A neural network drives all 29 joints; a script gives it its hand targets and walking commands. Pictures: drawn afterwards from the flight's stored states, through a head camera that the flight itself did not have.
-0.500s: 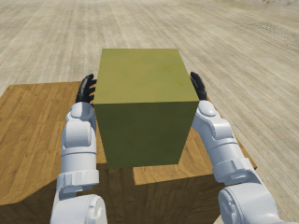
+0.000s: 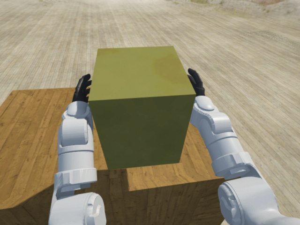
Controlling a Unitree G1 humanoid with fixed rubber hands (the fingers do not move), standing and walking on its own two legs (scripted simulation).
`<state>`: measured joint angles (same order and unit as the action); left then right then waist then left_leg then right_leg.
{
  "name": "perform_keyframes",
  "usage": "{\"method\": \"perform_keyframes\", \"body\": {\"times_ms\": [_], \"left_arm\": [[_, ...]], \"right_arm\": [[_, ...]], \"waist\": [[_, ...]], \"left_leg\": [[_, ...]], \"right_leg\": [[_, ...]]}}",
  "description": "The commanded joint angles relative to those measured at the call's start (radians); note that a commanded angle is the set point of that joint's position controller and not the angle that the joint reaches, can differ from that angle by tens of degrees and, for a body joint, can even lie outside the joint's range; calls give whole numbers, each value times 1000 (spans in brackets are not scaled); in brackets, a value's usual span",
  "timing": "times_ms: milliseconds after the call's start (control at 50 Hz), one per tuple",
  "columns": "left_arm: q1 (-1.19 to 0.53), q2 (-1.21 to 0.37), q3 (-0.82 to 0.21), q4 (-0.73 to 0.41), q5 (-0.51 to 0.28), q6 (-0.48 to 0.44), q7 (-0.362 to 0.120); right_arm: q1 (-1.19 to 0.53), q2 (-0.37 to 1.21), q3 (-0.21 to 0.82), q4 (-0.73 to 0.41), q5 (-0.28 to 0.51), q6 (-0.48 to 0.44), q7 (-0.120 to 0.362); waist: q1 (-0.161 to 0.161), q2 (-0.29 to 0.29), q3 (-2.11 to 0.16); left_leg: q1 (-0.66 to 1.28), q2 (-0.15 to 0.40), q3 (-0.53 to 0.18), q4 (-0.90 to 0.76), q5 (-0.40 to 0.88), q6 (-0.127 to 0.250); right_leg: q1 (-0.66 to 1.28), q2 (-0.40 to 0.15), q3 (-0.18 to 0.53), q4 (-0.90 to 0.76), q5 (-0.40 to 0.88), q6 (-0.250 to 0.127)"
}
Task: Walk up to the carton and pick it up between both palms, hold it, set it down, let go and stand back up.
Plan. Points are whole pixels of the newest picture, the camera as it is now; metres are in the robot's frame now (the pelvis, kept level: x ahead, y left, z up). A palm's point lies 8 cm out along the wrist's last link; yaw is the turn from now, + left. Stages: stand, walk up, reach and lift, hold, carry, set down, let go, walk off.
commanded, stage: reach and lift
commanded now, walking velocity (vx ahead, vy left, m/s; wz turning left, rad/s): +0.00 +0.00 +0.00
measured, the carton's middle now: (140, 108) +0.39 +0.00 +0.17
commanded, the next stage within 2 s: hold in 0.36 s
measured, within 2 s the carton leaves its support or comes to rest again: neither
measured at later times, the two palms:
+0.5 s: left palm (78, 100) +0.36 +0.15 +0.23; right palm (198, 92) +0.37 -0.14 +0.24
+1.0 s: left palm (77, 99) +0.37 +0.16 +0.23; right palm (196, 88) +0.37 -0.13 +0.24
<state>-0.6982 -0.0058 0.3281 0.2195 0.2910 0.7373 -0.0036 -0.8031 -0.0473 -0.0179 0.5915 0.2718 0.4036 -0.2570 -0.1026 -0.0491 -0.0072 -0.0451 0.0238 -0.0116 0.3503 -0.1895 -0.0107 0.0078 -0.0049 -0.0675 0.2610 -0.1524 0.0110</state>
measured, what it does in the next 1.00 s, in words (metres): stands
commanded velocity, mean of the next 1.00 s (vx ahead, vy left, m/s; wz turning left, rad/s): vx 0.00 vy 0.00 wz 0.00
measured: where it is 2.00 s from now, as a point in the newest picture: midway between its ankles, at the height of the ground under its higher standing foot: outside the picture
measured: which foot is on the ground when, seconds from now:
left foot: down 0.00-1.00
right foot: down 0.00-1.00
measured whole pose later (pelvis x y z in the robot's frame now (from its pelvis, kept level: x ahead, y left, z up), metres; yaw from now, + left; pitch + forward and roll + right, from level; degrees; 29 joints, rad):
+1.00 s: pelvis +0.00 +0.00 +0.00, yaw +0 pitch -6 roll -1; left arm -0.72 0.01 0.34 0.17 0.26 0.83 0.00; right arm -0.87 -0.08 0.00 0.55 0.35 0.52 -0.30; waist -0.10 -0.03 -0.05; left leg -0.07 0.03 -0.02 0.37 -0.20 -0.02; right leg -0.01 0.00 -0.07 0.27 -0.16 0.01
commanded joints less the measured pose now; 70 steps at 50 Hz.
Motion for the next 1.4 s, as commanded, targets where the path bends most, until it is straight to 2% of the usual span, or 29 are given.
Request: {"method": "perform_keyframes", "body": {"times_ms": [0, 80, 100, 140, 260, 280, 340, 360, 420, 500, 560, 600, 620, 640, 740, 800, 860, 880, 1020, 1140, 1200, 1300, 1340, 1380], "left_arm": [[-778, -604, -497, -125, -157, -71, -130], [-815, -611, -522, -153, -180, -71, -117], [-819, -614, -526, -160, -185, -70, -112], [-826, -618, -529, -159, -188, -65, -107], [-811, -607, -509, -160, -181, -40, -102], [-812, -603, -509, -157, -181, -36, -103], [-830, -585, -488, -138, -171, -23, -109], [-833, -579, -470, -126, -164, -20, -112], [-862, -582, -469, -118, -173, -18, -120], [-891, -582, -458, -97, -176, -16, -122], [-899, -581, -468, -121, -190, -19, -122], [-887, -577, -463, -96, -188, -16, -124], [-877, -572, -448, -85, -183, -14, -127], [-876, -568, -444, -82, -178, -12, -131], [-886, -552, -450, -122, -187, -11, -133], [-875, -562, -466, -166, -198, -8, -130], [-883, -563, -481, -202, -207, -6, -128], [-886, -566, -489, -200, -209, -1, -127], [-846, -554, -495, -216, -202, 15, -122], [-833, -551, -471, -194, -188, 21, -130], [-845, -557, -475, -208, -194, 17, -128], [-862, -570, -493, -216, -207, 17, -123], [-857, -560, -482, -192, -194, 19, -126], [-854, -554, -481, -174, -190, 21, -131]], "right_arm": [[-800, 635, 367, -316, 103, -40, 90], [-810, 624, 363, -317, 109, -34, 98], [-815, 630, 364, -325, 110, -34, 101], [-806, 622, 354, -291, 111, -25, 104], [-816, 617, 367, -299, 137, -4, 105], [-821, 619, 364, -300, 135, 0, 102], [-829, 627, 354, -266, 134, 18, 98], [-839, 632, 353, -265, 132, 22, 98], [-872, 648, 345, -269, 132, 29, 98], [-884, 650, 328, -241, 136, 44, 95], [-881, 664, 340, -257, 155, 49, 89], [-879, 649, 336, -253, 153, 57, 83], [-881, 649, 333, -254, 156, 59, 82], [-866, 646, 327, -237, 152, 67, 80], [-857, 652, 346, -258, 178, 81, 73], [-852, 647, 366, -309, 204, 83, 65], [-839, 639, 371, -325, 213, 91, 62], [-838, 629, 366, -323, 215, 93, 63], [-796, 613, 363, -322, 208, 108, 66], [-827, 619, 372, -342, 205, 109, 68], [-844, 629, 385, -372, 205, 102, 66], [-829, 623, 366, -343, 199, 104, 68], [-817, 618, 351, -316, 184, 107, 69], [-818, 614, 349, -303, 182, 108, 70]], "waist": [[-7, 78, -416], [-14, 97, -436], [-4, 98, -456], [-15, 110, -435], [1, 99, -428], [-4, 95, -434], [7, 88, -389], [21, 75, -374], [16, 65, -386], [11, 83, -388], [7, 85, -429], [-1, 80, -413], [10, 69, -408], [0, 76, -393], [4, 86, -425], [1, 86, -461], [-3, 96, -460], [-10, 115, -447], [-11, 108, -431], [6, 82, -423], [17, 78, -453], [-1, 101, -435], [-3, 89, -417], [-10, 102, -400]], "left_leg": [[134, -77, 18, 4, 305, -44], [138, -71, 9, 7, 304, -46], [140, -70, 14, 9, 308, -48], [146, -68, 14, 7, 299, -54], [129, -68, 14, 3, 300, -50], [122, -70, 16, 3, 289, -45], [90, -75, 28, -15, 228, -38], [73, -74, 30, -24, 211, -34], [52, -75, 30, -31, 177, -26], [50, -78, 31, -33, 158, -29], [57, -80, 29, -19, 191, -30], [59, -80, 27, -22, 193, -35], [50, -80, 28, -23, 185, -31], [47, -83, 30, -22, 185, -32], [66, -82, 25, -10, 240, -42], [86, -83, 19, 10, 308, -50], [107, -81, 13, 20, 321, -60], [105, -80, 11, 19, 321, -65], [115, -76, 8, 17, 331, -68], [97, -74, 14, 1, 296, -55], [99, -79, 20, 14, 325, -56], [97, -75, 15, 8, 292, -58], [91, -74, 17, -4, 264, -56], [77, -73, 16, -7, 258, -55]], "right_leg": [[78, 83, -4, 10, 262, 54], [63, 86, -5, 15, 239, 47], [65, 86, -2, 13, 231, 45], [51, 89, -4, 8, 206, 41], [63, 87, 0, 7, 204, 44], [70, 87, 2, 7, 204, 46], [64, 81, 3, 2, 165, 53], [67, 83, 3, 1, 153, 52], [69, 81, 7, 3, 129, 54], [57, 78, 7, -1, 107, 52], [84, 77, 11, 10, 154, 55], [77, 81, 11, 6, 161, 56], [75, 79, 12, 5, 153, 59], [75, 75, 13, 3, 162, 62], [96, 78, 10, 16, 215, 64], [106, 85, 10, 25, 278, 68], [86, 87, 6, 24, 269, 66], [77, 87, 6, 19, 261, 61], [79, 87, 6, 18, 260, 52], [79, 88, 4, 18, 240, 61], [97, 90, 4, 24, 273, 62], [75, 86, 5, 17, 231, 56], [71, 87, 5, 10, 202, 53], [77, 83, 4, 12, 200, 52]]}}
